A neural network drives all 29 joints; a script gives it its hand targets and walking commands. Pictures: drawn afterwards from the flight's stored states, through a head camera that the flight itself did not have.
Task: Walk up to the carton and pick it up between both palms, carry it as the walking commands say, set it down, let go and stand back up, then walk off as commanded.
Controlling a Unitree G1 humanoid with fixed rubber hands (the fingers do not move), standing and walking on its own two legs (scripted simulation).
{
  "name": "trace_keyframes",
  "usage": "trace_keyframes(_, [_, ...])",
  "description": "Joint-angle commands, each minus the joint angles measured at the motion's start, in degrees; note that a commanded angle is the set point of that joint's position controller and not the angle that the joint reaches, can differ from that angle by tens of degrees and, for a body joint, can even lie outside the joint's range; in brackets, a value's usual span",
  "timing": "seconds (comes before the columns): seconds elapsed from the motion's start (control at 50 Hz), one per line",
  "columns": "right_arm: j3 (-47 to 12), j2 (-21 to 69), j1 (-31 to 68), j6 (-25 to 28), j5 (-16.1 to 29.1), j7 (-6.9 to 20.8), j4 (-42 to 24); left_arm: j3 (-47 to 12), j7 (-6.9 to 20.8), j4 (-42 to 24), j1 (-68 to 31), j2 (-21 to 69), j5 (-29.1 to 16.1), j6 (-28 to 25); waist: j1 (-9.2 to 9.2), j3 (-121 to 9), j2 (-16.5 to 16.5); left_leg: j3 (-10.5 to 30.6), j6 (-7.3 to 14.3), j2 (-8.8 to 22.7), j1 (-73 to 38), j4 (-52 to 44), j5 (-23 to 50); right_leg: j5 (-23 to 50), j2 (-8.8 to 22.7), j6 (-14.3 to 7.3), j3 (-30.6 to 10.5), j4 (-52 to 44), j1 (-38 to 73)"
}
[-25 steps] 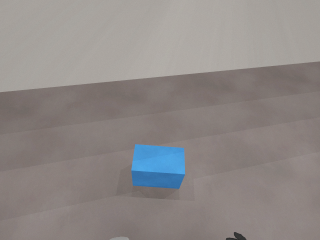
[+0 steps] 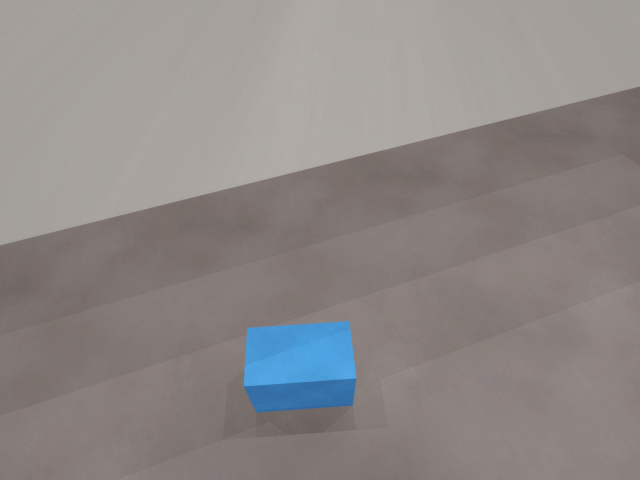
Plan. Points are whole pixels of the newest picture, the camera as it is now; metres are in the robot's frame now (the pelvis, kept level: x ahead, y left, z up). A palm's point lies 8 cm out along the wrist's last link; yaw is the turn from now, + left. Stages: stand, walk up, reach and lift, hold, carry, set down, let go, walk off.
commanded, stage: walk up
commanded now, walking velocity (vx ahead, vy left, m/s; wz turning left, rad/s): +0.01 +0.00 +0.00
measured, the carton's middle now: (301, 367) +0.52 +0.07 -0.66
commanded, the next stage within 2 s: none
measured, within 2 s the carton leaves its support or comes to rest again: neither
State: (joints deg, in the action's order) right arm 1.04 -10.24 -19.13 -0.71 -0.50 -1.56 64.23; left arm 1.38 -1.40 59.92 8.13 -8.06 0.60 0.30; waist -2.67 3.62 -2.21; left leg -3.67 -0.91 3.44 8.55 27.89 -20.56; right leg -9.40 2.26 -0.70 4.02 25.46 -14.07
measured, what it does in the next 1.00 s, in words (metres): steps on the spot: right foot, then right foot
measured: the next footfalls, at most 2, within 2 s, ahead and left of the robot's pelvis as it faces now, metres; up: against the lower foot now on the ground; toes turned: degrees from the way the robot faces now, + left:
right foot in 0.64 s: +0.04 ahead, -0.07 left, +0.00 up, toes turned -3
right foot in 1.00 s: +0.13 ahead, -0.12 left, +0.00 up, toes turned -5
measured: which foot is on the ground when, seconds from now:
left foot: down 0.00-1.00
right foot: down 0.00-0.38, up 0.40-0.62, down 0.64-0.72, up 0.74-0.98, down 1.00-1.00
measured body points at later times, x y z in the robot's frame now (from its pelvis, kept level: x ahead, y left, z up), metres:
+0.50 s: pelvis +0.00 +0.06 +0.00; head +0.01 +0.08 +0.45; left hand -0.01 +0.31 -0.16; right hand +0.03 -0.18 -0.14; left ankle -0.01 +0.17 -0.74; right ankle +0.03 -0.09 -0.72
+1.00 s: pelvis +0.05 +0.00 -0.01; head +0.05 -0.01 +0.44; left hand +0.12 +0.27 -0.14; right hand -0.05 -0.27 -0.15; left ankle -0.01 +0.17 -0.74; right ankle +0.09 -0.12 -0.74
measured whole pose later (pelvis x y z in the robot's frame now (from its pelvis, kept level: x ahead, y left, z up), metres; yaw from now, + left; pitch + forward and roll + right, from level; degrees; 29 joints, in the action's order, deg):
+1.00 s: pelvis +0.05 +0.00 -0.01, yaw +0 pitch -2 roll +1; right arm 3.9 -14.5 -27.4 0.5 -1.6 -1.7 63.3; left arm 3.3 0.6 57.7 12.2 -14.2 2.2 -1.2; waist -2.2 1.6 -0.8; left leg -2.3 -2.3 5.8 6.4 27.6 -20.0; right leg -16.8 3.2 3.9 5.0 29.9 -16.1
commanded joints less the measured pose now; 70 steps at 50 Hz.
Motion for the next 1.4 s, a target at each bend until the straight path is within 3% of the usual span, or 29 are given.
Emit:
trace_keyframes(0.0, [0.7, -3.0, -6.4, -0.3, -0.5, -0.3, 1.0, 1.6, -0.6, -0.4, 0.7, -8.3, 0.0, 0.0, 0.85, 0.3, 13.2, 1.3, -0.1, 0.1, 2.0, -2.9, 5.4, -1.0, 9.3, -3.0, -10.8, -12.8, 1.8])
trace_keyframes(0.12, [0.9, -3.9, -3.5, 0.2, -0.5, -0.5, 1.3, 1.8, -1.0, 0.6, 3.8, -9.1, 0.2, -0.5, 3.40, 0.1, 4.9, 2.4, -0.7, 0.5, 3.0, -6.9, 7.7, -1.6, 8.8, -1.4, -11.1, -11.7, 4.7])
trace_keyframes(0.18, [3.7, -7.5, -2.3, -2.0, -1.0, 0.3, -1.6, 4.2, -3.0, 2.4, 13.2, -17.6, 1.1, 0.0, 6.79, -2.4, 8.9, 2.7, -2.3, -1.5, 17.0, 18.5, -10.4, 8.5, 24.1, -9.3, -24.7, -10.3, 9.6])
trace_keyframes(0.22, [3.2, -4.4, -0.8, -2.3, -1.5, 0.7, -2.7, 3.3, -3.3, 1.6, 9.3, -14.6, 1.3, 0.1, 4.72, -3.2, 7.7, 6.0, -2.5, 1.0, 17.0, 29.1, -7.6, 8.8, 22.1, -10.8, -18.6, -10.0, 2.7])
trace_keyframes(0.3, [1.4, -1.8, -1.5, -1.0, -0.9, 0.8, -3.2, 2.4, -1.2, -0.4, 2.4, -11.1, 1.3, 0.7, 2.48, -3.4, 15.6, 0.6, -2.1, -2.1, 5.0, 7.8, -2.2, -2.9, 11.1, -5.8, -7.7, -9.7, -5.6])
trace_keyframes(0.34, [1.2, -1.9, -3.4, 0.0, -0.6, 0.4, -2.2, 2.4, -0.3, 1.1, 5.1, -10.2, 0.2, 1.2, 1.37, -3.2, 12.5, -1.1, -0.8, -3.8, -3.4, -6.1, 8.5, -5.9, 7.3, -3.0, -4.9, -5.6, -7.5])
trace_keyframes(0.36, [1.4, -4.2, -4.6, 0.8, -1.1, 0.0, -2.0, 1.7, -0.1, 1.5, 7.5, -7.4, 0.1, 1.3, 1.61, -3.4, 4.3, 4.5, -0.6, 1.8, -5.8, -12.1, 9.6, -8.5, 4.6, -0.8, -2.1, -0.5, -8.6])
trace_keyframes(0.38, [2.5, -10.6, -2.6, 1.2, -1.4, -0.3, -3.6, 0.6, -0.2, 0.1, 9.2, -3.8, 0.0, 1.0, 2.55, -3.1, -10.4, 18.6, 1.2, 13.5, -0.9, -19.1, 5.8, -14.5, 0.5, 1.9, 0.6, 3.7, -10.6])
trace_keyframes(0.4, [2.9, -12.2, 0.2, 0.8, -1.1, -0.2, -3.8, 1.0, -0.3, -0.3, 6.8, -6.5, 0.1, 1.6, 1.40, 1.0, -11.7, 21.2, 5.1, 16.4, 8.7, -22.2, -1.0, -17.0, 0.9, 2.2, -1.8, 7.8, -6.4])
trace_keyframes(0.46, [1.2, -7.0, 5.1, 1.7, -0.3, -0.3, -3.8, 1.1, 0.0, 1.9, 10.1, -6.6, 0.2, 1.8, 4.41, 2.1, -7.1, 12.9, 5.6, 9.1, 4.0, -17.9, 10.6, -10.2, 1.1, 1.7, -3.5, 11.1, -4.5])
trace_keyframes(0.52, [1.1, -5.8, 3.2, 2.6, -0.1, -0.6, -3.1, 0.9, -0.6, 2.8, 11.6, -5.9, 0.1, 1.1, 4.18, -1.1, -5.5, 9.6, 6.7, 9.0, -0.4, -13.3, 25.8, -9.1, 1.0, 2.0, -2.5, 7.8, -1.8])
trace_keyframes(0.6, [1.1, -5.0, 2.4, 1.8, 0.4, -0.6, -2.0, 0.4, -1.3, 3.7, 12.5, -5.3, 0.3, 0.2, 3.90, -1.7, -5.7, 9.5, 4.8, 6.9, 1.0, -10.3, 24.0, 0.1, 2.6, 1.6, -2.3, -5.7, 6.3])
trace_keyframes(0.68, [0.4, -2.0, 2.2, 1.5, 0.5, -0.8, -0.9, 0.0, -0.8, 4.6, 11.2, -5.0, -0.1, -0.7, 2.67, 0.1, 4.8, 5.6, 2.7, 1.9, 0.2, -11.1, 16.5, 7.2, 5.1, 0.0, -6.1, -8.6, 5.8])
trace_keyframes(0.7, [1.5, -3.5, 0.3, 1.1, 0.3, -0.4, -1.2, 0.3, -0.9, 5.2, 10.4, -5.1, 0.8, -1.1, 2.91, -1.3, 3.5, 5.0, 1.9, 3.9, -2.8, -10.0, 9.8, 0.0, 5.1, 1.5, -4.4, -7.1, 6.0])
trace_keyframes(0.72, [3.6, -10.7, -7.4, 0.8, -0.6, -0.6, -1.7, 2.4, 0.2, 3.8, 7.6, -11.0, 0.8, 0.4, -2.38, -0.9, 4.9, 19.4, 5.8, 12.2, -11.4, -15.1, -20.7, -22.4, -1.2, 2.2, 0.8, 6.3, -9.9])
trace_keyframes(0.74, [5.9, -16.8, -12.8, 0.4, -0.6, -1.3, -0.4, 2.5, 1.2, 0.1, 1.0, -9.7, 2.0, 1.0, -6.94, 4.8, -4.5, 32.1, 10.0, 23.2, -12.0, -24.1, -32.1, -22.8, -1.2, 3.1, -0.3, 22.4, -23.6])
trace_keyframes(0.76, [5.9, -16.4, -10.1, 0.4, -0.5, -1.8, -1.1, 2.6, 1.7, -2.3, -2.6, -8.3, 2.9, 1.0, -5.71, 8.6, -3.3, 31.8, 10.4, 24.9, -7.3, -25.5, -28.6, -16.4, 2.3, 3.1, -5.5, 29.6, -27.2])
trace_keyframes(0.82, [3.9, -8.8, -3.6, 1.7, -0.5, -1.3, -3.0, 2.2, 2.3, -1.3, 4.0, -6.2, 1.7, -0.5, -0.18, 5.3, -3.4, 17.2, 6.3, 17.3, -2.0, -23.3, -10.9, -9.6, 2.3, 4.9, -4.4, 26.0, -18.5])
trace_keyframes(0.9, [4.0, -9.7, -3.9, 2.2, -1.2, -0.3, -2.6, 1.6, 2.7, -3.0, 5.4, -5.0, 1.1, -1.0, 2.68, 4.7, -13.5, 5.0, 4.9, 7.6, 9.1, -18.9, -7.8, -10.9, -1.9, 4.9, 3.1, 10.4, 0.0])
trace_keyframes(0.96, [3.0, -8.3, -5.3, 1.8, -1.2, 0.1, -4.1, 2.5, 1.7, -0.4, 14.2, -8.0, 1.8, -1.5, 6.18, 0.9, -2.7, 3.7, 4.2, 4.7, 17.3, -5.8, -15.2, -8.4, -1.3, 5.4, 3.8, 1.9, 15.8])
trace_keyframes(0.98, [1.8, -4.5, -4.8, 1.8, -1.4, 0.1, -5.1, 2.7, 1.3, -0.2, 17.6, -10.8, 2.1, -2.2, 8.11, 0.4, 7.4, 0.4, 2.7, 1.5, 20.8, 6.7, -12.7, -12.0, 6.3, 4.9, -4.8, -5.4, 18.2])
trace_keyframes(1.0, [1.5, -2.0, -4.8, 1.7, -1.8, 0.0, -7.2, 4.1, 0.6, -0.9, 22.9, -19.2, 2.4, -2.5, 10.67, -2.4, 19.2, -1.6, 0.4, -2.4, 28.1, 23.3, -17.6, -27.1, 25.3, 1.2, -29.6, -17.6, 16.6])
trace_keyframes(1.02, [3.1, -7.2, -2.9, 0.4, -2.6, 0.4, -8.5, 5.1, 0.0, -1.1, 22.0, -23.1, 1.8, -1.5, 9.45, -0.3, 12.0, 6.2, 0.0, 0.8, 26.4, 34.2, -13.1, -37.2, 31.0, -3.0, -40.5, -22.4, 6.6])
trace_keyframes(1.04, [3.6, -8.7, -2.0, 0.1, -2.6, 1.1, -8.7, 4.5, 0.1, -2.5, 15.5, -20.2, 1.5, -1.7, 6.02, 4.6, 8.2, 8.1, -0.3, 2.3, 26.3, 36.2, -5.5, -35.0, 26.9, -3.1, -36.0, -22.9, 1.5])
trace_keyframes(1.08, [2.9, -5.8, -6.8, 0.3, -1.7, 1.9, -6.5, 3.1, 0.3, -5.0, 7.5, -13.8, 0.9, -2.8, 1.58, 4.4, 8.8, 7.2, -1.4, 4.1, 21.8, 34.0, 3.8, -17.3, 18.8, -1.0, -20.4, -19.4, -0.8])
trace_keyframes(1.14, [3.0, -4.6, -7.5, 0.2, -1.5, 2.4, -6.7, 1.8, 0.3, -3.7, 11.3, -10.3, 1.2, -4.4, 1.93, 1.8, 10.4, 4.2, -2.0, 3.0, 22.4, 33.0, 9.8, 4.7, 14.6, -0.1, -10.6, -15.2, 3.6])
trace_keyframes(1.22, [1.8, -2.5, -3.0, -0.3, -1.6, 1.9, -7.9, 1.8, -0.1, -2.6, 16.2, -9.3, 1.2, -4.5, 2.99, 0.3, 12.1, 1.8, -2.2, 0.7, 23.1, 25.8, 10.1, 30.3, 14.3, -3.1, -5.9, -10.8, 8.1])
trace_keyframes(1.28, [0.6, -1.0, 3.7, 0.2, 0.2, 1.5, -9.5, 1.6, 0.2, -2.2, 16.2, -7.9, 0.2, -3.4, 3.51, -2.0, 19.6, -0.5, -0.8, -4.5, 13.5, 11.6, 6.6, 41.8, 8.0, -4.0, -0.2, -7.8, 9.8])
trace_keyframes(1.38, [2.7, -5.4, 2.0, -0.8, -0.5, 1.0, -10.6, 4.0, -1.2, -3.9, 14.9, -14.2, 0.4, -0.9, 4.36, -0.1, 10.6, -1.0, -0.4, -2.6, 7.8, 0.7, 11.1, 30.6, 17.2, -4.7, -7.1, -3.1, 7.1])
